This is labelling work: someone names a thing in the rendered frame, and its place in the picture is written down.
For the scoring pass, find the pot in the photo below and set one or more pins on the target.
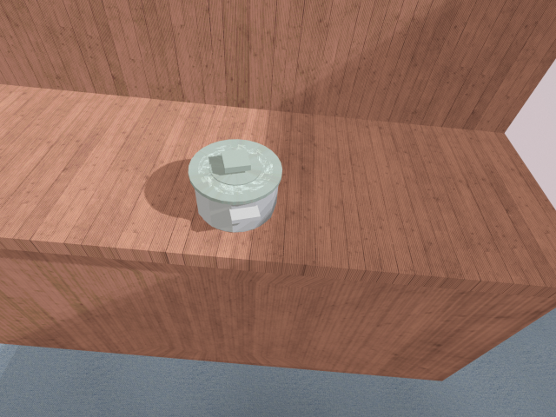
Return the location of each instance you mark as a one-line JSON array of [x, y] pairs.
[[236, 218]]

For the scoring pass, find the table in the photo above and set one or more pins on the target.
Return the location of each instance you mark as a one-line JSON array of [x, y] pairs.
[[408, 237]]

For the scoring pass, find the lid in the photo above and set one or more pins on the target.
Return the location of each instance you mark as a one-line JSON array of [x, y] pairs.
[[207, 175]]

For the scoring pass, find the knob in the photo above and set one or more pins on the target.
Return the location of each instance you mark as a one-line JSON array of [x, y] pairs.
[[235, 161]]

